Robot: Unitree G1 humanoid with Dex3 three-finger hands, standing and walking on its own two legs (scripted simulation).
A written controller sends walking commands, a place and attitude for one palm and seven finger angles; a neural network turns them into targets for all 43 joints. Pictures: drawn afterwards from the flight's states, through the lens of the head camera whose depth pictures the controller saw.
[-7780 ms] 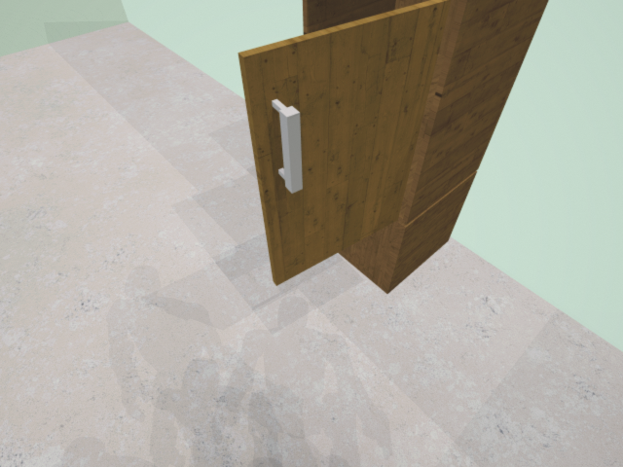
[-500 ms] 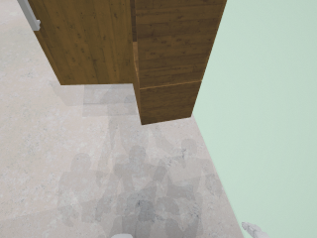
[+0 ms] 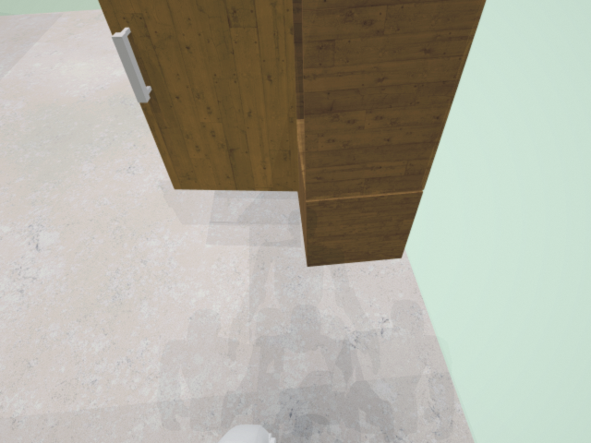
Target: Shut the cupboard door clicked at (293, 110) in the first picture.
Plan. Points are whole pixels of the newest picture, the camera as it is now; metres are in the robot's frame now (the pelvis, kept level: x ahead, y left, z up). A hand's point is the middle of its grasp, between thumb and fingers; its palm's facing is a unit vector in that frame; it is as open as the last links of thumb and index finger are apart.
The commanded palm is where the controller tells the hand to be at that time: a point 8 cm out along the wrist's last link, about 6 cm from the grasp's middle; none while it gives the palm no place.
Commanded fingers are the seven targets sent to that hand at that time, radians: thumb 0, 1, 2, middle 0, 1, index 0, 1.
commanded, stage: take the last steps up to it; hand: left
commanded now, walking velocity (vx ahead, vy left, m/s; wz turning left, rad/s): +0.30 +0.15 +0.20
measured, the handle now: (135, 65) +0.88 +0.44 +0.09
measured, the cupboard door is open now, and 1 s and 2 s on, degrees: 82 82 82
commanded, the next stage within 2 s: come to a stop and stand still in 1.00 s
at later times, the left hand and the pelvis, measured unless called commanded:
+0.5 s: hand (121, 421) +0.18 +0.31 -0.17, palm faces +0.12 -0.97 -0.21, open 7.4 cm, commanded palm none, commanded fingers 0.00 0.90 0.90 -0.20 -0.30 -0.20 -0.30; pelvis +0.16 +0.12 +0.00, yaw +4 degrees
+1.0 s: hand (151, 315) +0.36 +0.32 -0.16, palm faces +0.10 -0.97 -0.23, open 7.2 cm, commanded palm none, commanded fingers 0.00 0.90 0.90 -0.20 -0.30 -0.20 -0.30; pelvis +0.35 +0.13 +0.01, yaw +3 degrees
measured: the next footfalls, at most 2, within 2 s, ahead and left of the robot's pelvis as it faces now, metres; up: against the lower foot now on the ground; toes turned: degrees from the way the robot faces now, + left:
left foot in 0.28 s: +0.18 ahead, +0.21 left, +0.00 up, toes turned +12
right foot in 0.74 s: +0.37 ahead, +0.02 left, +0.00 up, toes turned -5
